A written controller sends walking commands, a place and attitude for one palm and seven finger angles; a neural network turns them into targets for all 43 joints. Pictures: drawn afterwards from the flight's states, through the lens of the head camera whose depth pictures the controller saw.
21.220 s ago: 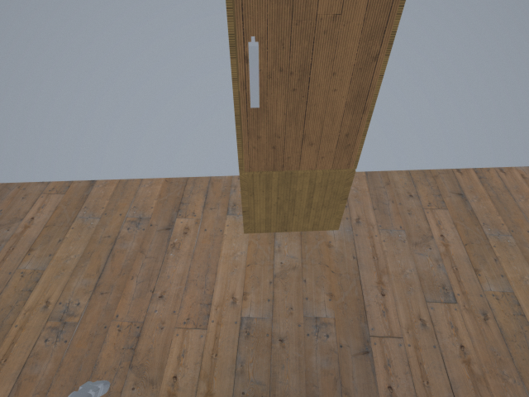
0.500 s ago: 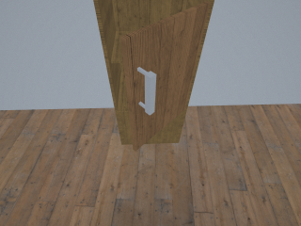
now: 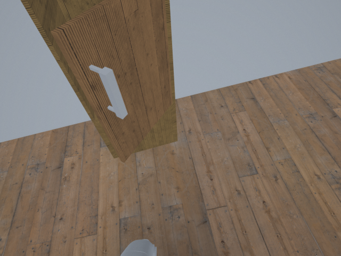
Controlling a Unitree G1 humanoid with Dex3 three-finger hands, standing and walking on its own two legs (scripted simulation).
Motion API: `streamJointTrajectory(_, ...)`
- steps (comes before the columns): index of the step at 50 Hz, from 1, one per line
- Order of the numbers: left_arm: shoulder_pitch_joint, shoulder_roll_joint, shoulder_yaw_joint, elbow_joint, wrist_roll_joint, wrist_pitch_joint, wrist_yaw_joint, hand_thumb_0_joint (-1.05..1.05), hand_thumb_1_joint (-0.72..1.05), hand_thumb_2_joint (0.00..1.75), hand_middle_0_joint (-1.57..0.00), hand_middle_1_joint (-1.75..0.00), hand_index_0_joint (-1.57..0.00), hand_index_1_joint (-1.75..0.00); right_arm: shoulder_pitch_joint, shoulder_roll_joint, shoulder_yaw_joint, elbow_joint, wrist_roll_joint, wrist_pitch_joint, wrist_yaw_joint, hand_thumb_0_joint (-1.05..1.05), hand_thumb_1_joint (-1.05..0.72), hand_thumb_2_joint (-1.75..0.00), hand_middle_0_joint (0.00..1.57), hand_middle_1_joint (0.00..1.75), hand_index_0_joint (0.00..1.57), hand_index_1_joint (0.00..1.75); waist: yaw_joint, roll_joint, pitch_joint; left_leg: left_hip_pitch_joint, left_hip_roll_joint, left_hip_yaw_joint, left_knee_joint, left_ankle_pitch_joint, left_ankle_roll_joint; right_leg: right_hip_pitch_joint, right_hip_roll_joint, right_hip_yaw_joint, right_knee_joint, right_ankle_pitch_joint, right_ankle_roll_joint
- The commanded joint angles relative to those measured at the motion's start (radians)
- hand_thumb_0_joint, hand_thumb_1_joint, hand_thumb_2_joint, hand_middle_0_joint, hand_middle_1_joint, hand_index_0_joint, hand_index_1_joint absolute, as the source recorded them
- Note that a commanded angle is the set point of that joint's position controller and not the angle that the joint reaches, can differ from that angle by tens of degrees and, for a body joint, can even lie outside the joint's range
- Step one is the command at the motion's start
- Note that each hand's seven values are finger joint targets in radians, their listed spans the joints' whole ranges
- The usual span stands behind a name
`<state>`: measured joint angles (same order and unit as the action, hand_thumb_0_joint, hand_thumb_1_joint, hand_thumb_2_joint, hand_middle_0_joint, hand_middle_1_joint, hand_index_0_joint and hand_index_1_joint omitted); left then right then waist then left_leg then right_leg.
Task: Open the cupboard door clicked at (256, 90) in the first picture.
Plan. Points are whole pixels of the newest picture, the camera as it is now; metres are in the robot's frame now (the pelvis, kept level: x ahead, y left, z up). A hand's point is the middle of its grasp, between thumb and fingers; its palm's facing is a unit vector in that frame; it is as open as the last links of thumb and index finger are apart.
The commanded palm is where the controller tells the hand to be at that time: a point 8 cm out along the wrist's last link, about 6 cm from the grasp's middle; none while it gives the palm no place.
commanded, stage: walk to a spot facing it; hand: left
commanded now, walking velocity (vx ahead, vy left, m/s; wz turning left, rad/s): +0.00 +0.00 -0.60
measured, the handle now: (108, 93) +0.51 +0.23 +0.06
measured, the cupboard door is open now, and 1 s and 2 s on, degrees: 42 42 42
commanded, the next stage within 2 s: none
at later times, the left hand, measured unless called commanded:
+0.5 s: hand out of the picture +0.09 +0.24 -0.18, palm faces -0.18 -0.96 -0.22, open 7.4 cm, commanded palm none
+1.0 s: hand (140, 220) +0.22 +0.12 -0.15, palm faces -0.59 -0.77 -0.25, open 7.4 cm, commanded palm none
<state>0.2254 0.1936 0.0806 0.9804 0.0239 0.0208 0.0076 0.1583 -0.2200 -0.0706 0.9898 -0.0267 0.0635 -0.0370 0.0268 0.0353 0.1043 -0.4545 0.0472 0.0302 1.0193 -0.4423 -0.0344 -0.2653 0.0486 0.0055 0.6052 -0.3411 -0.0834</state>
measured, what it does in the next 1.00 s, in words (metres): steps on the spot, turning right: left foot, then right foot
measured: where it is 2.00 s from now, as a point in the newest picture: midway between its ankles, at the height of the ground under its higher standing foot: outside the picture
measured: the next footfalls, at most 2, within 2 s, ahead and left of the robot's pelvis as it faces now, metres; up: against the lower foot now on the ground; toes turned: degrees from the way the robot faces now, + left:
left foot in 0.46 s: +0.10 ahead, +0.15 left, +0.00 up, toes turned -18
right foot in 0.82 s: -0.01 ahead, -0.10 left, +0.00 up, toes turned -34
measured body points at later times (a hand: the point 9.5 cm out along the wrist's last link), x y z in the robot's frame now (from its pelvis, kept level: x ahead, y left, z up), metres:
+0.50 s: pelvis +0.02 +0.04 +0.00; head +0.07 +0.05 +0.44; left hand +0.10 +0.29 -0.16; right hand +0.10 -0.23 -0.12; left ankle +0.06 +0.16 -0.73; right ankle -0.02 -0.07 -0.71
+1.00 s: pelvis +0.01 +0.03 +0.00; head +0.05 -0.01 +0.45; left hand +0.25 +0.16 -0.13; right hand -0.12 -0.21 -0.14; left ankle +0.08 +0.15 -0.67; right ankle -0.04 -0.07 -0.73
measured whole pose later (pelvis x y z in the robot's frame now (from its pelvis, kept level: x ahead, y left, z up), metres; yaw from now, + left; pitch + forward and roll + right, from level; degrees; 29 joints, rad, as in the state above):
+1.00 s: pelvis +0.01 +0.03 +0.00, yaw -36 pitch +0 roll +0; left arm 0.12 0.22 0.05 0.90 0.03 0.03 0.00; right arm 0.23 -0.25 -0.07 0.93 -0.02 0.06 -0.03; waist -0.03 0.00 0.12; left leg -0.45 0.07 0.04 1.00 -0.45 -0.07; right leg -0.30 0.02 0.04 0.56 -0.26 -0.02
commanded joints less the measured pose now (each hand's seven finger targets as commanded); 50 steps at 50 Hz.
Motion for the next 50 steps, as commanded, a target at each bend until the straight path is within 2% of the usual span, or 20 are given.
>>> streamJointTrajectory(1, 0.100, 0.173, 0.040, -0.045, -0.005, -0.019, 0.024, 0.00, 0.90, 0.90, -0.20, -0.30, -0.20, -0.30, -0.043, -0.059, -0.014, -0.109, 0.007, -0.031, 0.002, 0.00, -0.90, -0.90, 0.20, 0.30, 0.20, 0.30, 0.015, -0.120, -0.136, -0.161, 0.009, -0.060, 0.118, 0.043, -0.022, 0.245, -0.257, 0.343, -0.192, 0.667, -0.096)
streamJointTrajectory(5, 0.122, 0.176, 0.041, -0.056, -0.003, -0.016, 0.026, 0.00, 0.90, 0.90, -0.20, -0.30, -0.20, -0.30, -0.072, -0.066, -0.014, -0.129, 0.008, -0.023, -0.003, 0.00, -0.90, -0.90, 0.20, 0.30, 0.20, 0.30, 0.021, -0.141, -0.127, -0.179, -0.005, -0.073, 0.110, 0.069, -0.031, 0.257, -0.235, 0.357, -0.202, 0.665, -0.069)
streamJointTrajectory(14, 0.129, 0.198, 0.051, -0.089, 0.010, -0.011, 0.024, 0.00, 0.90, 0.90, -0.20, -0.30, -0.20, -0.30, -0.143, -0.061, -0.008, -0.196, 0.019, -0.039, -0.004, 0.00, -0.90, -0.90, 0.20, 0.30, 0.20, 0.30, 0.030, -0.141, -0.131, -0.100, -0.036, -0.080, -0.075, -0.002, -0.025, 0.209, -0.237, 0.493, -0.193, 0.634, -0.137)
streamJointTrajectory(17, 0.107, 0.209, 0.055, -0.103, 0.008, -0.007, 0.020, 0.00, 0.90, 0.90, -0.20, -0.30, -0.20, -0.30, -0.123, -0.055, -0.007, -0.206, 0.025, -0.048, -0.006, 0.00, -0.90, -0.90, 0.20, 0.30, 0.20, 0.30, 0.026, -0.158, -0.145, -0.019, -0.062, -0.075, -0.191, 0.006, -0.010, 0.180, -0.213, 0.509, -0.173, 0.668, -0.127)
streamJointTrajectory(20, 0.033, 0.206, 0.055, -0.120, 0.001, -0.002, 0.019, 0.00, 0.90, 0.90, -0.20, -0.30, -0.20, -0.30, 0.007, -0.067, -0.006, -0.181, 0.031, -0.061, -0.012, 0.00, -0.90, -0.90, 0.20, 0.30, 0.20, 0.30, -0.044, -0.147, -0.183, 0.208, -0.058, -0.085, -0.486, 0.140, -0.004, 0.070, -0.159, 0.476, -0.105, 0.594, -0.062)
streamJointTrajectory(21, 0.022, 0.179, 0.047, -0.130, -0.006, 0.000, 0.017, 0.00, 0.90, 0.90, -0.20, -0.30, -0.20, -0.30, 0.063, -0.096, -0.010, -0.164, 0.026, -0.069, -0.016, 0.00, -0.90, -0.90, 0.20, 0.30, 0.20, 0.30, -0.066, -0.074, -0.202, 0.398, 0.003, -0.116, -0.616, 0.230, 0.013, -0.073, -0.091, 0.415, -0.047, 0.424, -0.011)
streamJointTrajectory(22, 0.071, 0.117, 0.036, -0.141, -0.017, 0.002, 0.006, 0.00, 0.90, 0.90, -0.20, -0.30, -0.20, -0.30, 0.079, -0.195, -0.024, -0.168, 0.010, -0.079, -0.022, 0.00, -0.90, -0.90, 0.20, 0.30, 0.20, 0.30, -0.052, 0.194, -0.229, 0.558, 0.276, -0.392, -0.701, 0.314, 0.106, -0.288, 0.049, 0.263, 0.105, -0.004, 0.051)
streamJointTrajectory(23, 0.058, 0.123, 0.032, -0.155, -0.005, -0.002, -0.004, 0.00, 0.90, 0.90, -0.20, -0.30, -0.20, -0.30, 0.098, -0.233, -0.026, -0.187, 0.005, -0.070, -0.025, 0.00, -0.90, -0.90, 0.20, 0.30, 0.20, 0.30, -0.048, 0.234, -0.172, 0.459, 0.455, -0.505, -0.732, 0.431, 0.220, -0.336, 0.033, 0.095, 0.329, -0.306, 0.103)
streamJointTrajectory(24, 0.041, 0.144, 0.032, -0.167, 0.006, -0.002, -0.012, 0.00, 0.90, 0.90, -0.20, -0.30, -0.20, -0.30, 0.083, -0.220, -0.018, -0.208, -0.003, -0.066, -0.022, 0.00, -0.90, -0.90, 0.20, 0.30, 0.20, 0.30, -0.049, 0.104, -0.113, 0.333, 0.464, -0.495, -0.722, 0.411, 0.260, -0.327, -0.013, 0.084, 0.456, -0.278, 0.119)
streamJointTrajectory(26, 0.022, 0.138, 0.042, -0.142, 0.009, 0.008, -0.025, 0.00, 0.90, 0.90, -0.20, -0.30, -0.20, -0.30, 0.044, -0.160, 0.003, -0.204, -0.010, -0.067, -0.020, 0.00, -0.90, -0.90, 0.20, 0.30, 0.20, 0.30, -0.016, 0.172, -0.077, 0.248, 0.313, -0.288, -0.712, 0.478, 0.192, -0.312, -0.041, 0.067, 0.594, -0.164, 0.133)
streamJointTrajectory(28, 0.026, 0.121, 0.034, -0.138, 0.001, 0.018, -0.039, 0.00, 0.90, 0.90, -0.20, -0.30, -0.20, -0.30, 0.013, -0.142, 0.008, -0.210, -0.006, -0.070, -0.019, 0.00, -0.90, -0.90, 0.20, 0.30, 0.20, 0.30, 0.000, 0.169, -0.103, 0.286, 0.243, -0.138, -0.689, 0.528, 0.170, -0.309, -0.061, 0.024, 0.573, -0.096, 0.142)
streamJointTrajectory(35, -0.076, 0.087, 0.008, -0.158, -0.001, 0.011, -0.047, 0.00, 0.90, 0.90, -0.20, -0.30, -0.20, -0.30, 0.134, -0.183, -0.019, -0.149, -0.007, -0.065, -0.009, 0.00, -0.90, -0.90, 0.20, 0.30, 0.20, 0.30, -0.061, 0.181, -0.139, 0.338, 0.270, -0.020, -0.601, 0.653, 0.162, -0.155, -0.055, -0.086, 0.181, -0.100, 0.117)
streamJointTrajectory(38, -0.008, 0.110, 0.015, -0.134, -0.003, 0.001, -0.041, 0.00, 0.90, 0.90, -0.20, -0.30, -0.20, -0.30, 0.113, -0.200, -0.026, -0.149, -0.001, -0.060, -0.001, 0.00, -0.90, -0.90, 0.20, 0.30, 0.20, 0.30, -0.011, 0.134, -0.158, 0.265, 0.258, 0.027, -0.485, 0.582, 0.099, 0.043, -0.040, -0.104, -0.064, 0.078, 0.086)
streamJointTrajectory(39, 0.056, 0.164, 0.023, -0.117, 0.001, -0.009, -0.034, 0.00, 0.90, 0.90, -0.20, -0.30, -0.20, -0.30, 0.110, -0.181, -0.025, -0.157, 0.008, -0.058, 0.008, 0.00, -0.90, -0.90, 0.20, 0.30, 0.20, 0.30, 0.022, 0.038, -0.193, 0.168, 0.218, 0.073, -0.358, 0.469, 0.047, 0.207, -0.092, -0.041, -0.179, 0.227, 0.063)
streamJointTrajectory(40, 0.097, 0.287, 0.047, -0.103, 0.011, -0.020, -0.017, 0.00, 0.90, 0.90, -0.20, -0.30, -0.20, -0.30, 0.105, -0.095, -0.005, -0.188, 0.016, -0.055, 0.015, 0.00, -0.90, -0.90, 0.20, 0.30, 0.20, 0.30, 0.042, -0.303, -0.203, -0.095, 0.074, 0.171, -0.124, 0.007, -0.022, 0.363, -0.364, 0.322, -0.258, 0.495, -0.038)
streamJointTrajectory(41, 0.142, 0.326, 0.047, -0.091, -0.005, -0.013, -0.004, 0.00, 0.90, 0.90, -0.20, -0.30, -0.20, -0.30, 0.041, -0.113, -0.002, -0.208, 0.014, -0.043, 0.009, 0.00, -0.90, -0.90, 0.20, 0.30, 0.20, 0.30, 0.086, -0.314, -0.190, -0.143, 0.032, 0.049, 0.042, -0.225, -0.025, 0.284, -0.464, 0.401, -0.244, 0.629, -0.131)
streamJointTrajectory(43, 0.043, 0.271, 0.045, -0.112, 0.001, -0.003, 0.012, 0.00, 0.90, 0.90, -0.20, -0.30, -0.20, -0.30, 0.038, -0.114, -0.009, -0.183, 0.014, -0.034, 0.003, 0.00, -0.90, -0.90, 0.20, 0.30, 0.20, 0.30, 0.038, -0.329, -0.157, -0.195, 0.056, -0.038, 0.150, -0.110, -0.024, 0.229, -0.359, 0.361, -0.237, 0.428, -0.135)
streamJointTrajectory(45, -0.046, 0.224, 0.033, -0.145, 0.003, 0.002, 0.017, 0.00, 0.90, 0.90, -0.20, -0.30, -0.20, -0.30, 0.060, -0.102, -0.008, -0.154, 0.013, -0.033, 0.011, 0.00, -0.90, -0.90, 0.20, 0.30, 0.20, 0.30, -0.007, -0.207, -0.144, -0.103, 0.057, -0.020, 0.112, -0.011, -0.034, 0.126, -0.294, 0.267, -0.225, 0.388, -0.106)
streamJointTrajectory(47, -0.064, 0.227, 0.032, -0.148, 0.005, -0.001, 0.014, 0.00, 0.90, 0.90, -0.20, -0.30, -0.20, -0.30, 0.082, -0.079, -0.004, -0.140, 0.013, -0.030, 0.012, 0.00, -0.90, -0.90, 0.20, 0.30, 0.20, 0.30, -0.023, -0.153, -0.135, -0.037, 0.034, -0.001, 0.017, 0.001, -0.037, 0.075, -0.274, 0.259, -0.227, 0.390, -0.104)
streamJointTrajectory(50, -0.049, 0.234, 0.037, -0.142, 0.007, 0.000, 0.004, 0.00, 0.90, 0.90, -0.20, -0.30, -0.20, -0.30, 0.095, -0.070, -0.002, -0.147, 0.009, -0.037, 0.017, 0.00, -0.90, -0.90, 0.20, 0.30, 0.20, 0.30, -0.012, -0.162, -0.130, 0.025, 0.004, 0.025, -0.138, 0.000, -0.034, 0.047, -0.250, 0.311, -0.279, 0.113, -0.107)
